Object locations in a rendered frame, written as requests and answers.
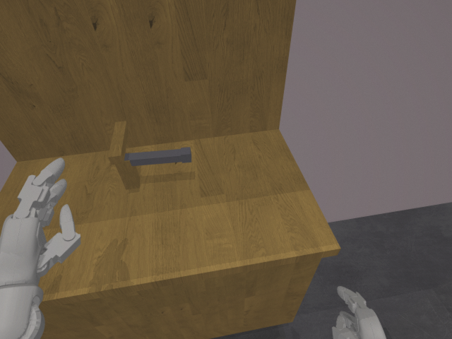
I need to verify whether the counter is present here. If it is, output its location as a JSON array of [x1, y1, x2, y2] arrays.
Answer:
[[0, 0, 341, 339]]

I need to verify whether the robot left hand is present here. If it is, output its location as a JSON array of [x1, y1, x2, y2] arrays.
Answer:
[[0, 158, 81, 287]]

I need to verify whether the tap lever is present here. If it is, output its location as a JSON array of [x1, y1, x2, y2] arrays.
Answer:
[[124, 147, 191, 166]]

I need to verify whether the robot left forearm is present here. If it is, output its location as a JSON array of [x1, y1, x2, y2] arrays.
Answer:
[[0, 283, 45, 339]]

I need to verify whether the robot right hand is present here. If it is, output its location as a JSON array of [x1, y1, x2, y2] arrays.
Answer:
[[332, 286, 386, 339]]

